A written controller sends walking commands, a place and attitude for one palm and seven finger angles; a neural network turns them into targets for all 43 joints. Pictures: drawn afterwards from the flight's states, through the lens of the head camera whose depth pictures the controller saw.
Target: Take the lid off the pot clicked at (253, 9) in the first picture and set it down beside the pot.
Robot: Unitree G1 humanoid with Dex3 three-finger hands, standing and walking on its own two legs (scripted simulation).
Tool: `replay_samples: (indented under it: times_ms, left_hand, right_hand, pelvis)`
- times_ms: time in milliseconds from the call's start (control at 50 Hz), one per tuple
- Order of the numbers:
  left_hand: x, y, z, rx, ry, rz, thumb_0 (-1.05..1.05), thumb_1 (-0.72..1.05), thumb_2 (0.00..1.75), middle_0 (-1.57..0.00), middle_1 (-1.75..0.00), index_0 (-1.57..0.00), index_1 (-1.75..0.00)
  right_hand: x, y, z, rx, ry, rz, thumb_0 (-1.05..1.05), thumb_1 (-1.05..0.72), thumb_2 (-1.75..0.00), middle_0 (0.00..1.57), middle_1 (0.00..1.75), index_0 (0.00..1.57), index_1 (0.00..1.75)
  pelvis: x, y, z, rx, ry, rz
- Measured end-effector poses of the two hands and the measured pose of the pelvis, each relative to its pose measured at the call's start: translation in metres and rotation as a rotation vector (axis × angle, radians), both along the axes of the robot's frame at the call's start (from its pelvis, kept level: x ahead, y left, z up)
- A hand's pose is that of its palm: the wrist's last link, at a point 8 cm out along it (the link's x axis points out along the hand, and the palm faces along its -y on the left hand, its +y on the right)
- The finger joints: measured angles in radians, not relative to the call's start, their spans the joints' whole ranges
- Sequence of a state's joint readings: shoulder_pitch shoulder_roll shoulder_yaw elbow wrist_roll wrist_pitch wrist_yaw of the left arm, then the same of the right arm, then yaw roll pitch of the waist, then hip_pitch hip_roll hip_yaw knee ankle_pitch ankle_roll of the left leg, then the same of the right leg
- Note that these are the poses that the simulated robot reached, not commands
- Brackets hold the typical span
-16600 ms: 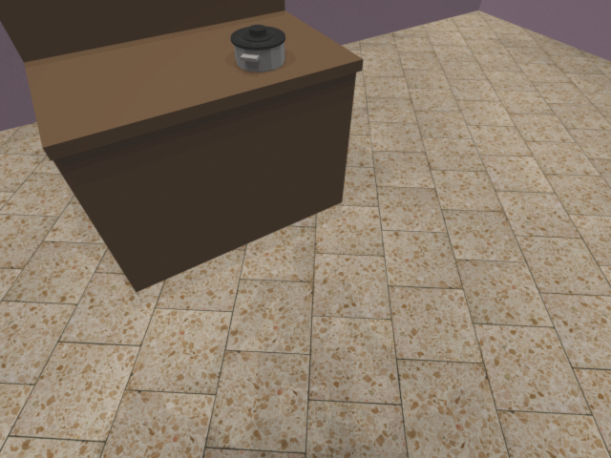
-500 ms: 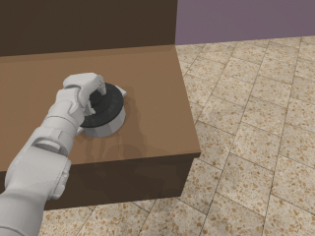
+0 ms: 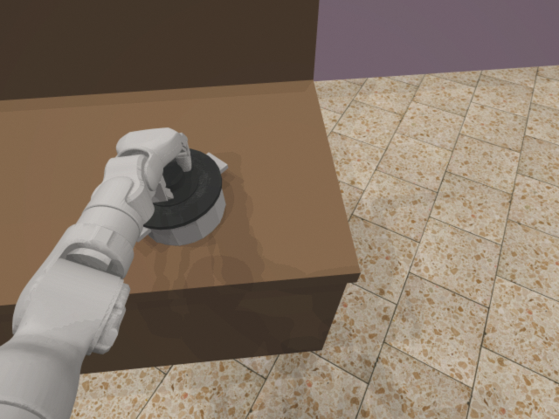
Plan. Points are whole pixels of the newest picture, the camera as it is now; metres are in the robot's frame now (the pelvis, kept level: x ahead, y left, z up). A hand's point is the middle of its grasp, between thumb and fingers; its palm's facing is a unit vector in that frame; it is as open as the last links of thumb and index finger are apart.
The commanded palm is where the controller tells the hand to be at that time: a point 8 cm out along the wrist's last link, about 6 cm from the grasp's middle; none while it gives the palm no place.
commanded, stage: close the fingers and squeeze the knob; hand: left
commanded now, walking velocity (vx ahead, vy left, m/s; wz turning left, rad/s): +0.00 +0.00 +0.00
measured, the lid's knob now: (167, 177) +0.50 +0.17 +0.03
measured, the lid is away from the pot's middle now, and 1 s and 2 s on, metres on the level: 0.00 0.01 0.01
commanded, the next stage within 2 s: lift the lid straight up in 0.60 s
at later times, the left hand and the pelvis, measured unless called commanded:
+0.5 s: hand (162, 180) +0.47 +0.17 +0.06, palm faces -0.38 -0.06 -0.92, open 8.4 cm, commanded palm +0.47 +0.17 +0.11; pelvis +0.00 -0.01 +0.00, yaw +0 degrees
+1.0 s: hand (155, 176) +0.47 +0.17 +0.07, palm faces -0.35 -0.08 -0.93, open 8.4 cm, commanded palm +0.47 +0.18 +0.14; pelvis +0.00 +0.00 +0.00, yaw +0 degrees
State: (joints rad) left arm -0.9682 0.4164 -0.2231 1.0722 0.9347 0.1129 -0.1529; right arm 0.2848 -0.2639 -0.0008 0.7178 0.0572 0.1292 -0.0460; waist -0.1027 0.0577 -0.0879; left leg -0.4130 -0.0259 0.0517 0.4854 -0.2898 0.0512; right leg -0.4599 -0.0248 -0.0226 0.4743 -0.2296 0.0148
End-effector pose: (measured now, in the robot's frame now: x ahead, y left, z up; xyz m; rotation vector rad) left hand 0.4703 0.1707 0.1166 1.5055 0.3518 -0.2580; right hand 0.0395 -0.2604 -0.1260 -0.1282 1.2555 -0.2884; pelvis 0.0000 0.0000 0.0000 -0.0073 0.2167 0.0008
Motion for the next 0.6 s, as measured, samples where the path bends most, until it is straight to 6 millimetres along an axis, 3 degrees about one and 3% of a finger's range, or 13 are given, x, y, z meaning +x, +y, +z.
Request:
replay_samples:
  times_ms: [600]
  left_hand:
    - [-0.0009,-0.0002,0.0,-0.016,0.003,0.007,0.01,0.17,0.79,-0.59,-0.99,-0.58,-0.95]
  right_hand:
    - [0.0041,-0.008,0.0034,-0.017,-0.015,-0.002,0.0,-0.9,-0.9,0.2,0.3,0.2,0.3]
  pelvis:
    - [-0.0009,-0.005,0.0008,0.0,-0.007,-0.005]
